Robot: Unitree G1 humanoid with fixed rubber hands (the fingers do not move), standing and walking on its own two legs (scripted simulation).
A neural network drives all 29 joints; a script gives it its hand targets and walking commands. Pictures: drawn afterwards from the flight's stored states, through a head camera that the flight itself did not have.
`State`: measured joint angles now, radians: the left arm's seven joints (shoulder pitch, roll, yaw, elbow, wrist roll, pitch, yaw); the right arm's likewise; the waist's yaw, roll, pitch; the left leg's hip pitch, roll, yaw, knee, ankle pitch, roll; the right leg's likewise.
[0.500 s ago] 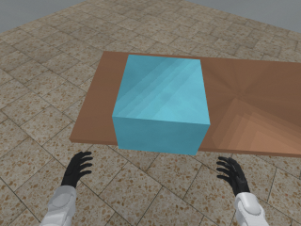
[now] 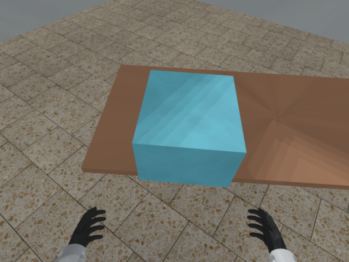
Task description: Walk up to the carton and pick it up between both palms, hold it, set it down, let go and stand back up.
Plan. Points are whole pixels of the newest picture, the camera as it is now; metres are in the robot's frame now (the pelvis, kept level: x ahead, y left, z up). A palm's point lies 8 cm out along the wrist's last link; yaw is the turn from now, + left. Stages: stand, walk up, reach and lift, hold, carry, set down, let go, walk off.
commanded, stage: set down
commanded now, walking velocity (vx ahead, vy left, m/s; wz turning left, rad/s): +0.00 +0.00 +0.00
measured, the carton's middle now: (187, 125) +0.51 -0.02 -0.04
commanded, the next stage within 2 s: let go in 0.44 s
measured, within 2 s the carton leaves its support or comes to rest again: neither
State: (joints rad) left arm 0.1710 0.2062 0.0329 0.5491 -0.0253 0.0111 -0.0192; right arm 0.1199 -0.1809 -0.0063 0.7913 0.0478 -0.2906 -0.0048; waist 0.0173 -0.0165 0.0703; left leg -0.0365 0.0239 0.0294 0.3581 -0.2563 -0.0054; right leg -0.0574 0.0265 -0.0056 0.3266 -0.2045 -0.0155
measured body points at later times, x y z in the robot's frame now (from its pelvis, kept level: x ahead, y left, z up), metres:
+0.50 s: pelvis -0.02 +0.00 +0.00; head -0.03 +0.01 +0.45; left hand +0.15 +0.23 -0.09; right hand +0.15 -0.23 -0.08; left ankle -0.04 +0.12 -0.75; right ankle -0.01 -0.11 -0.75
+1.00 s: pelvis -0.02 -0.01 +0.00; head -0.02 +0.00 +0.45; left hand +0.16 +0.22 -0.09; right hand +0.14 -0.24 -0.09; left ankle -0.04 +0.12 -0.75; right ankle -0.01 -0.11 -0.75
